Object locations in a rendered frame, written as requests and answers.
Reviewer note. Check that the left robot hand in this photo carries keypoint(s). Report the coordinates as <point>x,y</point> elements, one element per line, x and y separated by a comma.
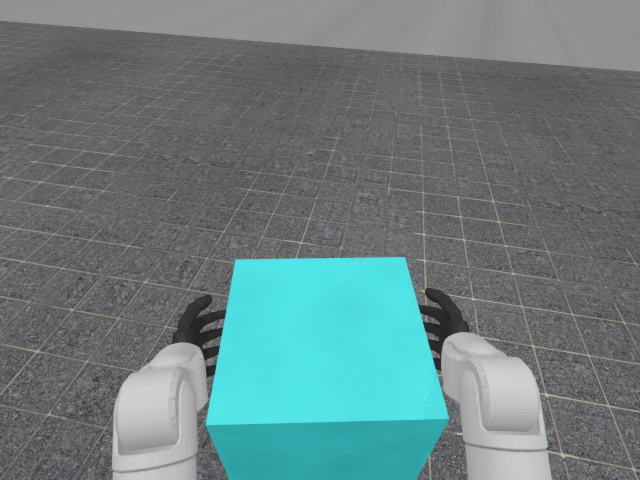
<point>189,327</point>

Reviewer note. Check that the right robot hand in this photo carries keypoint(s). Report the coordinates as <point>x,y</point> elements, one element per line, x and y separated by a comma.
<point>449,317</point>

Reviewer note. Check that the robot left forearm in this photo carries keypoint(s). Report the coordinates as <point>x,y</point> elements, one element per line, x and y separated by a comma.
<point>155,417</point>

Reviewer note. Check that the carton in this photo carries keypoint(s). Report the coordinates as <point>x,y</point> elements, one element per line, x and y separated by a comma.
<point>324,372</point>

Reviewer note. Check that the robot right forearm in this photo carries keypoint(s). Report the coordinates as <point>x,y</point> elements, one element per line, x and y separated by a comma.
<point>501,413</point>

